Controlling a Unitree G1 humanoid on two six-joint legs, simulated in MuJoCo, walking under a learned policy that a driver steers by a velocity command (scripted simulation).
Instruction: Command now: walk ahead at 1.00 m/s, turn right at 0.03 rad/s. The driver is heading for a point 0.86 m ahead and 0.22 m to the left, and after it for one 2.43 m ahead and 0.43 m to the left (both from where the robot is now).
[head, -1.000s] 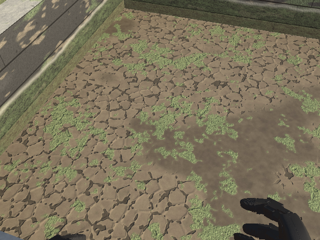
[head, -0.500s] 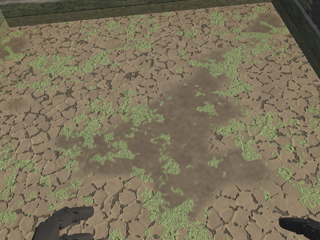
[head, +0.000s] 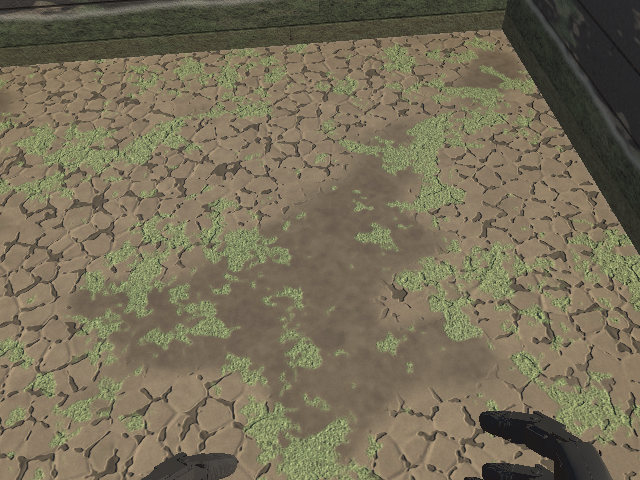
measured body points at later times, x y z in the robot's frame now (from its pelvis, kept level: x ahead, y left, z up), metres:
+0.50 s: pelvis -0.01 +0.01 +0.00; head +0.01 +0.03 +0.45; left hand +0.12 +0.27 -0.09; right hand +0.29 -0.10 -0.06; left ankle +0.01 +0.12 -0.72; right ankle +0.01 -0.05 -0.72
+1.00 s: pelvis -0.02 +0.08 +0.00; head -0.01 +0.09 +0.45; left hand +0.12 +0.35 -0.06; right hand +0.27 +0.02 -0.06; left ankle +0.01 +0.12 -0.72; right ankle +0.00 -0.06 -0.72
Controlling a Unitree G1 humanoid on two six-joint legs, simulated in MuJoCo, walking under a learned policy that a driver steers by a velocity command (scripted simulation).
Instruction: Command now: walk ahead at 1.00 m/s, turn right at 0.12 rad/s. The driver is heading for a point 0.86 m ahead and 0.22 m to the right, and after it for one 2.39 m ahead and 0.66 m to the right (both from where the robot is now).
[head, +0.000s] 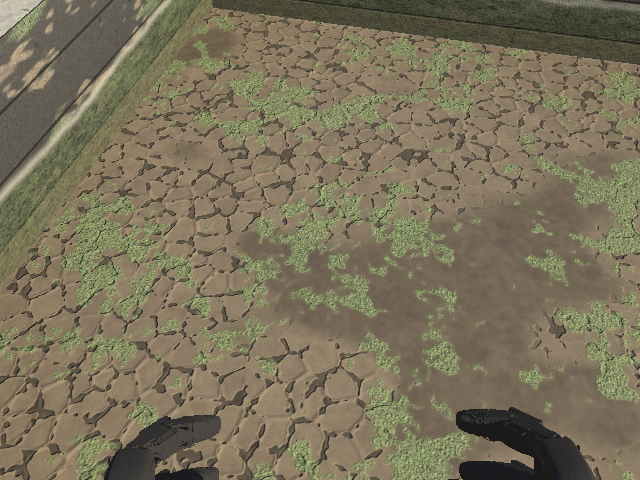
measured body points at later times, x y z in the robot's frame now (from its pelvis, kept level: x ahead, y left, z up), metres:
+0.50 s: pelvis -0.01 -0.01 +0.00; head +0.01 -0.03 +0.45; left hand +0.26 +0.14 -0.06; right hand +0.15 -0.30 -0.05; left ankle +0.04 +0.03 -0.72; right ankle -0.03 -0.14 -0.72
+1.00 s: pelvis -0.01 -0.09 +0.00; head -0.01 -0.09 +0.45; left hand +0.28 -0.03 -0.04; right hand +0.10 -0.36 -0.08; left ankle +0.04 +0.03 -0.72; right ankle -0.02 -0.14 -0.72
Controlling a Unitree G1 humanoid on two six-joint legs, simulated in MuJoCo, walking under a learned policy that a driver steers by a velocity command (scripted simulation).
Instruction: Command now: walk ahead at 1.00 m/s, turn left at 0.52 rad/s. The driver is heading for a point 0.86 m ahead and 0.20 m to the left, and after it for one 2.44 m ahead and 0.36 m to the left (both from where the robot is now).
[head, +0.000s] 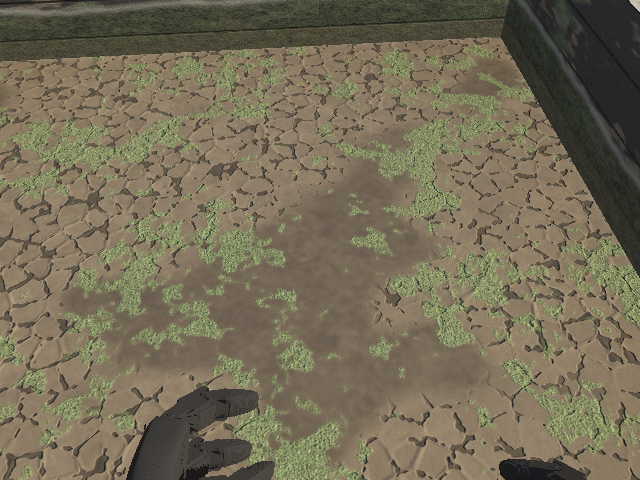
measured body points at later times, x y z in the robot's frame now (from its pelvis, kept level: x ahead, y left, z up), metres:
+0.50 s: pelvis -0.01 +0.04 -0.02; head +0.00 +0.08 +0.43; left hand +0.04 +0.32 -0.13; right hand +0.30 -0.05 -0.06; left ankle +0.00 +0.13 -0.73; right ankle +0.01 -0.05 -0.73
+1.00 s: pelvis -0.04 +0.07 +0.00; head -0.03 +0.06 +0.45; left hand +0.13 +0.32 -0.05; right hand +0.27 -0.06 -0.03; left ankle +0.00 +0.13 -0.73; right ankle +0.00 -0.06 -0.73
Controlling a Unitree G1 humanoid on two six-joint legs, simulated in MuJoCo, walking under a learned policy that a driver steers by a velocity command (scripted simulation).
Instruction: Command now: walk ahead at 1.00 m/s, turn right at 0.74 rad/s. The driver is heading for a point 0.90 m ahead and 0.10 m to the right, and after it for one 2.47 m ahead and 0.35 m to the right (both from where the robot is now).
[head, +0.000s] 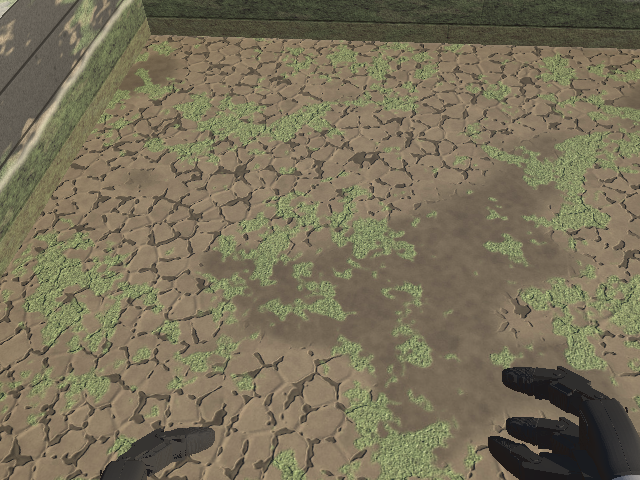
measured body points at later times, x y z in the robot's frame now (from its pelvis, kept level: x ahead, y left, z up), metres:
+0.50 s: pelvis +0.00 -0.05 -0.01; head +0.03 -0.07 +0.44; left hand +0.30 +0.07 -0.06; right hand +0.13 -0.32 -0.09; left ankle +0.05 +0.05 -0.73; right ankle +0.00 -0.12 -0.73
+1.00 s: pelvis +0.05 -0.08 +0.01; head +0.05 -0.08 +0.46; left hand +0.27 +0.06 -0.09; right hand +0.09 -0.34 -0.11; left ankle +0.05 +0.05 -0.73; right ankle +0.00 -0.12 -0.73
